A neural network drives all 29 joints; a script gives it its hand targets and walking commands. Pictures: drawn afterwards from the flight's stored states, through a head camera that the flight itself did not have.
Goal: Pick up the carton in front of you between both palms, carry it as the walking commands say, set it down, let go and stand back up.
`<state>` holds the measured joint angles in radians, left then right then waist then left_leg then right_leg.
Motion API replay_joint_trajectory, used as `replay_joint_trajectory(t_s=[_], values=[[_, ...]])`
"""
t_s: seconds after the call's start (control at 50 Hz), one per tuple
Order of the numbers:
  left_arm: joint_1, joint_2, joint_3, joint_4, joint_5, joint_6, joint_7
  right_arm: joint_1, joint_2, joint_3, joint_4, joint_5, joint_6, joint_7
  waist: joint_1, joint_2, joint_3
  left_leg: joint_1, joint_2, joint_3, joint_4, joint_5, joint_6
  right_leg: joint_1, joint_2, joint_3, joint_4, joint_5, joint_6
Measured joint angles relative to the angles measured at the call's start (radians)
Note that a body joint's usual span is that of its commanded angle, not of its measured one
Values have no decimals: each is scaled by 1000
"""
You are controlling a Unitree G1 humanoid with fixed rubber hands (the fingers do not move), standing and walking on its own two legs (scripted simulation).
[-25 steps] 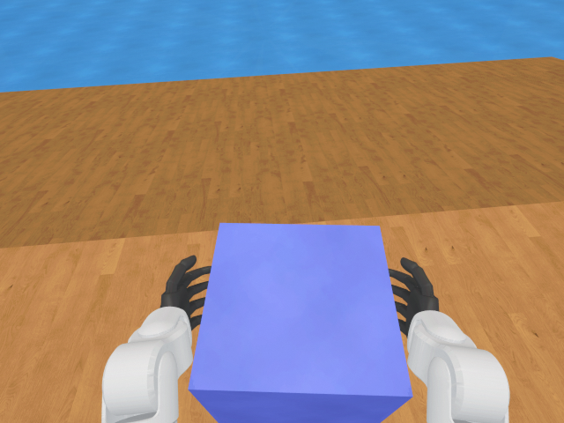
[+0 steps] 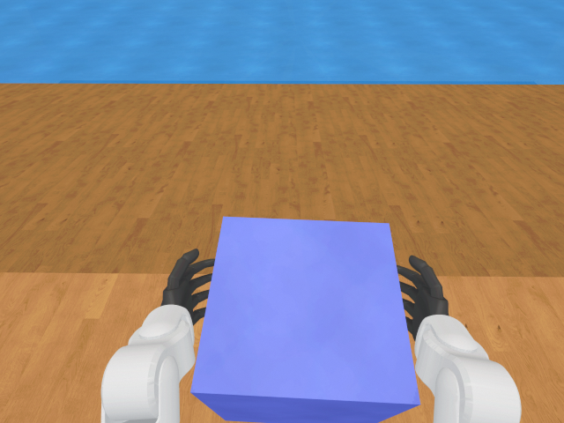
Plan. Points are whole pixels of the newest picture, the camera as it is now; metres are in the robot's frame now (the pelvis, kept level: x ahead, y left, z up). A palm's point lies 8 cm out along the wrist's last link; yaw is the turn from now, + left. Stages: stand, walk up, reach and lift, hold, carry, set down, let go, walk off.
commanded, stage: carry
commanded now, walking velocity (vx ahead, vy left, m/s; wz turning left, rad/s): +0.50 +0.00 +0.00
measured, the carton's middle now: (299, 330) +0.24 +0.00 +0.03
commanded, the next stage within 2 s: none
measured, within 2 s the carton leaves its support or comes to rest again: neither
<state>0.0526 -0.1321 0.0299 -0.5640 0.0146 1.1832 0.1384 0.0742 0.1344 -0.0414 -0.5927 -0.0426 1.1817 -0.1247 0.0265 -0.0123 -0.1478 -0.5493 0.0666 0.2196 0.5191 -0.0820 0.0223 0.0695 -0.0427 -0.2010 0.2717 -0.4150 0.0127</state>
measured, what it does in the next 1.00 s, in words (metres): walks ahead: left foot, then right foot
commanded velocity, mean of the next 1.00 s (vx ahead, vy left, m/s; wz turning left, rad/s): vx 0.50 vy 0.00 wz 0.00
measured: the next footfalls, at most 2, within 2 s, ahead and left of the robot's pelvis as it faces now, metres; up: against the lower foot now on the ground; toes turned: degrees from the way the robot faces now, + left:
left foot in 0.04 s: +0.19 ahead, +0.10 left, +0.00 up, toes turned +11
right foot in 0.52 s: +0.54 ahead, -0.12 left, +0.00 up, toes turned -13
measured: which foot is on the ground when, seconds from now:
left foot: up 0.00-0.02, down 0.04-0.54, up 0.56-1.00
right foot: down 0.00-0.06, up 0.08-0.50, down 0.52-1.00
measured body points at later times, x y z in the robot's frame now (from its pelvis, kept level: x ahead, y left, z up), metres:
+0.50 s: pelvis +0.35 -0.01 +0.00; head +0.33 -0.01 +0.45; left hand +0.59 +0.14 +0.09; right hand +0.58 -0.17 +0.09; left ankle +0.16 +0.09 -0.73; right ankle +0.49 -0.12 -0.72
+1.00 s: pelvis +0.68 -0.01 -0.01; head +0.68 -0.01 +0.44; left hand +0.99 +0.13 +0.10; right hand +0.99 -0.17 +0.10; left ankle +0.82 +0.07 -0.72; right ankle +0.50 -0.11 -0.73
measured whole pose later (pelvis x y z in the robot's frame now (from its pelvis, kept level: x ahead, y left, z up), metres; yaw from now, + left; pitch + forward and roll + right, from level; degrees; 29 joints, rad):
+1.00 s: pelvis +0.68 -0.01 -0.01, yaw -1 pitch +4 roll -1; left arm -0.31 -0.12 0.15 -0.27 0.03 1.12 0.16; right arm -0.29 0.12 -0.17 -0.29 -0.03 1.12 -0.15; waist 0.02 0.00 -0.08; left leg -0.57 0.06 0.16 0.56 -0.07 0.06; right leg 0.03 -0.03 -0.20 0.40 -0.48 0.02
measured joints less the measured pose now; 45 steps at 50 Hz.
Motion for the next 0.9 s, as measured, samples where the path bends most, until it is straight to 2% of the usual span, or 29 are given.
replay_joint_trajectory(t_s=[0.04, 0.06, 0.1, 0.14, 0.18, 0.28, 0.36, 0.48, 0.52, 0.54, 0.56, 0.58, 0.62, 0.66, 0.78, 0.9], values=[[7, 0, 5, -2, 7, 8, 0, -7, -1, 4, 18, 5, 5, -1, -10, -17, 5, 53, -25, 34, -25, -2, 30, 5, -33, 9, 123, -89, 15], [4, 1, 16, 11, 9, 11, -1, -18, -2, 8, 48, 5, 1, -2, -21, -37, 11, 54, -33, 50, 23, -28, 54, -42, -67, 19, 265, -83, 11], [0, 1, 29, 39, 16, 13, -1, -39, -4, 9, 100, 6, -1, -3, -45, -28, 30, 71, -27, 57, 70, -100, 76, -204, -59, 96, 623, -59, -3], [5, 0, 29, 50, 20, 10, -3, -33, -3, 9, 113, 7, -8, -4, -62, -10, 53, 124, -24, 53, 26, -115, 61, -364, -33, 132, 859, -24, -22], [19, -2, 19, 54, 27, -5, -10, -12, 0, 7, 105, 6, -20, -4, -72, 1, 68, 193, -26, 48, -46, -116, 60, -482, -32, 131, 904, 42, -33], [44, -4, 0, 48, 42, -47, -25, 14, 2, 8, 82, 4, -47, 0, -78, 23, 62, 362, -23, 23, -205, -127, 36, -635, -55, 97, 665, 194, -28], [47, -4, -1, 17, 46, -53, -25, 7, 1, 13, 65, 7, -56, 3, -58, 21, 47, 491, -24, 11, -284, -167, 9, -666, -67, 68, 440, 311, -16], [35, -3, 4, -49, 33, -17, -16, -4, -1, 22, 8, 9, -27, 1, -39, 25, 35, 654, -12, -4, -283, -308, -51, -620, -44, -13, 256, 359, -30], [17, -2, 2, -49, 27, -4, -14, -10, -1, 17, -11, 5, -11, -2, -36, 34, 36, 663, 13, -12, -168, -400, -69, -565, -20, -45, 217, 347, -56], [2, 0, -4, -26, 26, -6, -12, -20, -3, 3, -7, 5, -2, -2, -28, 57, 40, 621, 48, -20, -34, -416, -65, -566, -9, -58, 263, 330, -85], [-16, 1, -13, -2, 26, -3, 1, -31, -4, -3, 3, 4, 7, -13, -19, 63, 47, 545, 58, -58, 152, -404, -53, -568, -8, -65, 308, 289, -101], [-30, 3, -13, 17, 25, 0, 4, -42, -5, -12, 12, 3, 15, -17, -12, 58, 57, 454, 47, -105, 342, -393, -41, -559, -11, -66, 325, 254, -108], [-34, 2, -8, 29, 21, 2, 6, -55, -6, -14, 21, 3, 28, -20, -5, 47, 77, 287, 21, -155, 604, -359, -17, -511, -12, -65, 289, 232, -92], [-24, 1, 0, 22, 18, -1, 7, -57, -6, -6, 26, 1, 26, -20, -1, 37, 92, 162, 15, -162, 671, -298, -3, -447, -8, -62, 225, 226, -90], [-67, 5, 28, 62, 13, -18, 5, -96, -7, -4, 82, -11, -7, -15, 8, 20, 85, -41, 41, -133, 445, -143, 0, -268, 5, -38, 78, 193, -76], [-222, 0, 79, 186, 13, -43, 7, -233, -2, -75, 182, -7, -31, -21, 2, 21, 80, -83, 42, -96, 172, -2, 3, -125, 17, -19, 50, 91, -42]])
